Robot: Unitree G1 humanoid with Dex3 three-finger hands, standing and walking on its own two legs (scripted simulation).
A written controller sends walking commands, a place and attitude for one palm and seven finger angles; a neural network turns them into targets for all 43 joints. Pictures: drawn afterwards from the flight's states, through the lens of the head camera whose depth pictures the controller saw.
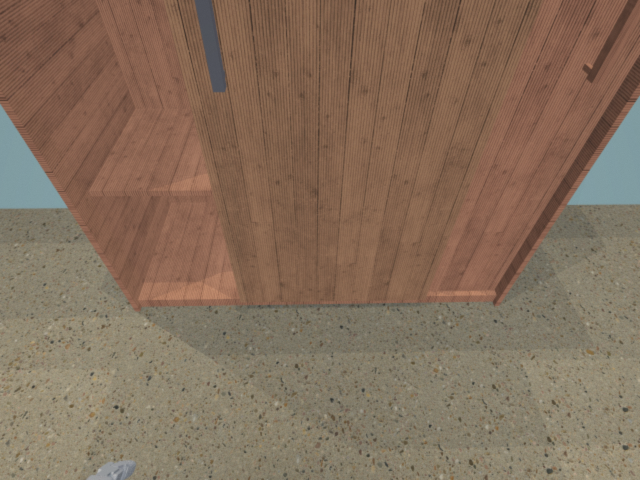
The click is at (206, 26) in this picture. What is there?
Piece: wardrobe's sliding door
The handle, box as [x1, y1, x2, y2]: [195, 0, 225, 91]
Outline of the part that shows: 195,0 213,91 224,91 224,70 222,68 211,0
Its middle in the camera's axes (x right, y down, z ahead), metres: -0.19 -0.41 +0.64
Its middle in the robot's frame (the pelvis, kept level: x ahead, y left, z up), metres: +0.77 +0.25 +0.27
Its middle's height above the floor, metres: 1.04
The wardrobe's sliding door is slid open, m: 0.37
